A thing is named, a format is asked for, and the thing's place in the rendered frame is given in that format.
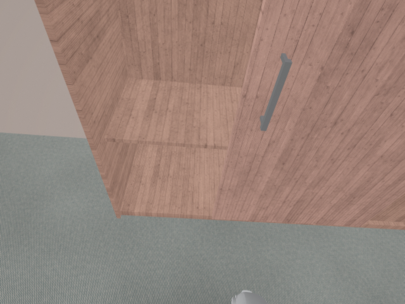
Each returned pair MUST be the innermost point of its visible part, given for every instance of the handle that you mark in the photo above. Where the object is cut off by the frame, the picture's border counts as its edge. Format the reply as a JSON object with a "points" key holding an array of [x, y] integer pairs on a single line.
{"points": [[286, 64]]}

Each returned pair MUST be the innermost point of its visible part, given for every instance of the wardrobe door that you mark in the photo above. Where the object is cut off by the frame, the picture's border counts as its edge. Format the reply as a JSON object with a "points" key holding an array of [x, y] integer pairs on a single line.
{"points": [[334, 150], [395, 212]]}

